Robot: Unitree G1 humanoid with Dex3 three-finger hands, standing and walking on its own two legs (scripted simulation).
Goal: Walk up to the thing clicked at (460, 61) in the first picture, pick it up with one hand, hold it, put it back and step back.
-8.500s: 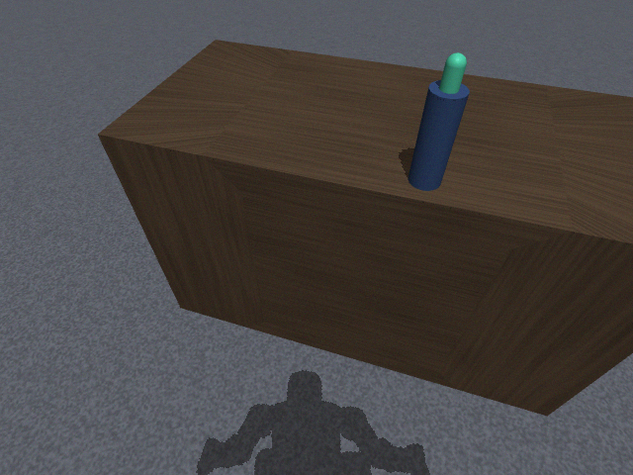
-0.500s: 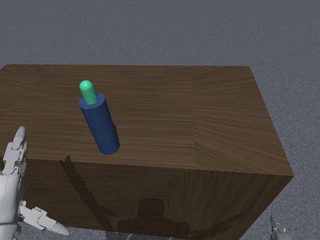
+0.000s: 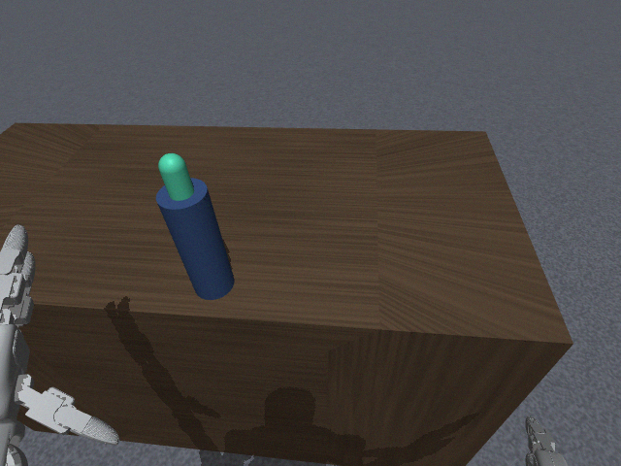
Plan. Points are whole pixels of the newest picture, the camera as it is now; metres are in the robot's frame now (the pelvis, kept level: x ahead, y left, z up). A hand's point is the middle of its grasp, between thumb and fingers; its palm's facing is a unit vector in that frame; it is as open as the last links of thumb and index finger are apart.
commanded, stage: go down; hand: left
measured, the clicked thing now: (195, 230) +0.41 +0.22 +0.10
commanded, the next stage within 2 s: none
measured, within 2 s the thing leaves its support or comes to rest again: neither
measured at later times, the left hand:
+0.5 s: hand (39, 271) +0.27 +0.34 +0.16, palm faces +0.24 -0.96 -0.14, open 17.7 cm
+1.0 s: hand (23, 243) +0.31 +0.37 +0.17, palm faces +0.20 -0.98 -0.01, open 17.6 cm
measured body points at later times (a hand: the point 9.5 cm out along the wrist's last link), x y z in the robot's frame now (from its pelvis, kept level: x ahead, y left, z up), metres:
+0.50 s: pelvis +0.00 +0.01 +0.00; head -0.02 -0.01 +0.45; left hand +0.25 +0.39 +0.17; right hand +0.16 -0.25 -0.09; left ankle +0.01 +0.13 -0.74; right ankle +0.00 -0.12 -0.74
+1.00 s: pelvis +0.00 +0.01 +0.00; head -0.01 +0.00 +0.45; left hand +0.29 +0.42 +0.18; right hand +0.15 -0.25 -0.09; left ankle +0.01 +0.13 -0.74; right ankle +0.00 -0.12 -0.74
